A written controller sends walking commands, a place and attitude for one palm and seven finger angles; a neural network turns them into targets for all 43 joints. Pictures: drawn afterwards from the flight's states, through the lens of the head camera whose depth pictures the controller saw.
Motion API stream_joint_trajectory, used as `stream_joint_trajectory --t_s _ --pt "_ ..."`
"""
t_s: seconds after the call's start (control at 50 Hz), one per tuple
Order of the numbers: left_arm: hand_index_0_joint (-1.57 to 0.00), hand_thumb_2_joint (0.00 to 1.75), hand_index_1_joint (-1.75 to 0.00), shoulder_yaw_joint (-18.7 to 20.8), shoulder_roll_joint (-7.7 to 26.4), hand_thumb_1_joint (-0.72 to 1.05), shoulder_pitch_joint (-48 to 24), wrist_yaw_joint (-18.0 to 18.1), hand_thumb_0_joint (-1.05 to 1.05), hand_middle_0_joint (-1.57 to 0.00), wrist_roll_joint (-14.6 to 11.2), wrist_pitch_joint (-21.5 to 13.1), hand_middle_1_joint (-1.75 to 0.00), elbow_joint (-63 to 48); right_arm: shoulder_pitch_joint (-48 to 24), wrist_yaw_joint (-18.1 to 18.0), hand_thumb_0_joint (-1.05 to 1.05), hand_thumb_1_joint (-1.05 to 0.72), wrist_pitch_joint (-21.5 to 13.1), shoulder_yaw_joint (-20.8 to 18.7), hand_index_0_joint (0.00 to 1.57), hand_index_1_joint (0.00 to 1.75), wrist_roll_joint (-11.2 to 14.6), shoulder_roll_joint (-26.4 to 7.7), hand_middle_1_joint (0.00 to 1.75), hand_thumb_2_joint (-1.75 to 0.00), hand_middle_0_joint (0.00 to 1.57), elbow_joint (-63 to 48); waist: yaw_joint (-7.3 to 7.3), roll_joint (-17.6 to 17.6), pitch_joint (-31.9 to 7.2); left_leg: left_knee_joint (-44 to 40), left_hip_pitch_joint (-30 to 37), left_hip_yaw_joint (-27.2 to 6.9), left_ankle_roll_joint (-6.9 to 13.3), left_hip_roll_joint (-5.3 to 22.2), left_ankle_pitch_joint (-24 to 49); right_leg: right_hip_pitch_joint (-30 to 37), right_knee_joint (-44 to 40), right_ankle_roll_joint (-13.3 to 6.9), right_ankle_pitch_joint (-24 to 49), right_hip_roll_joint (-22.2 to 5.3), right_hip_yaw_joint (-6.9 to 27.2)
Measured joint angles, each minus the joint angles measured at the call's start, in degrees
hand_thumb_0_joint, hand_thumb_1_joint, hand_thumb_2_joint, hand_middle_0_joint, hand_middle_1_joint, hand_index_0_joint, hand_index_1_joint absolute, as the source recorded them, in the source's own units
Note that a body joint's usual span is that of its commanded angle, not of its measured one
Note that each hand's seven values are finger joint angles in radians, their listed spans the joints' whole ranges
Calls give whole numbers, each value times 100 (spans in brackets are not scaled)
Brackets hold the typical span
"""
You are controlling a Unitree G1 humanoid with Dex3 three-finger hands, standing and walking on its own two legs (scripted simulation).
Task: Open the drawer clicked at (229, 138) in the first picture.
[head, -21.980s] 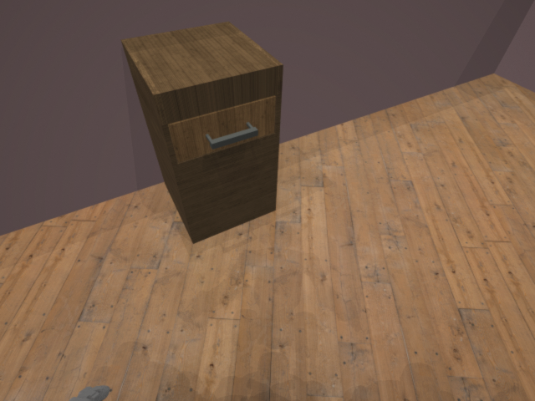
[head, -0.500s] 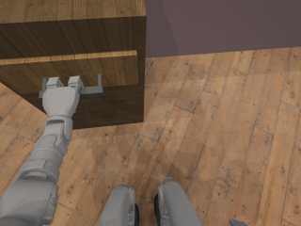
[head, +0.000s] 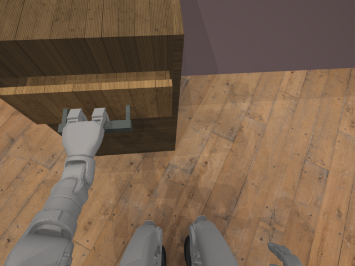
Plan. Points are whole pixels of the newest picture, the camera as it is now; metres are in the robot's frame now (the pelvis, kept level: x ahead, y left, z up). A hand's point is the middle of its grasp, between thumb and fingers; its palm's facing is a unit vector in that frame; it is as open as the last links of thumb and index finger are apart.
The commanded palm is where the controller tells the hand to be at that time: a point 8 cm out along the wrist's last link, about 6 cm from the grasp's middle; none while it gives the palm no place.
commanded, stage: pull the drawer open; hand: left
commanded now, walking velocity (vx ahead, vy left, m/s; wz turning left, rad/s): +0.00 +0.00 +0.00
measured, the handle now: (96, 119) +0.46 +0.21 -0.08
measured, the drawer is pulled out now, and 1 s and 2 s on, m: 0.04 0.13 0.21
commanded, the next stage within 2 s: none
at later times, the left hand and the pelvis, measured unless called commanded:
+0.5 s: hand (92, 160) +0.36 +0.21 -0.10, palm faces -0.06 -0.06 -1.00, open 5.7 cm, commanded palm +0.32 +0.22 -0.04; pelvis -0.01 +0.00 +0.00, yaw +0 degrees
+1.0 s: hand (90, 177) +0.31 +0.21 -0.09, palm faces -0.06 -0.06 -1.00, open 5.7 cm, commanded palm +0.27 +0.21 -0.04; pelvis -0.02 +0.00 +0.00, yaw +0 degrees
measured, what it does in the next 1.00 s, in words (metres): stands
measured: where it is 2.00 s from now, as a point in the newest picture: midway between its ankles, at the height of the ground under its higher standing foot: outside the picture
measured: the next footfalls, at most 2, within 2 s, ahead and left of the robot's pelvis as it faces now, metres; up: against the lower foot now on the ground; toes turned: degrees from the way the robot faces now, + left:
none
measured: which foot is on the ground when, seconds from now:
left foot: down 0.00-1.00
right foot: down 0.00-1.00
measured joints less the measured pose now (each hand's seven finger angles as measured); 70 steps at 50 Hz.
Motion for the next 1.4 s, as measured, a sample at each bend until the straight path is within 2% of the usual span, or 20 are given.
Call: stream_joint_trajectory --t_s 0.66,1.4 --pt "-39 77 -134 -72 -236 71 1014 148 2 -32 65 39 -135 -689 -147 -25 1 -91 -61 12 20 30 29 39 29 -90 20 -34 78 -13 -50 53 96 81 6 5 86 64 92 1 90 -6 58" --pt "-40 76 -134 -266 -408 71 2457 151 2 -32 80 116 -135 -1905 -379 -78 1 -91 -138 56 20 30 13 52 29 -90 20 -274 282 -51 -113 94 261 77 -74 -5 -17 181 224 -90 -49 -7 51"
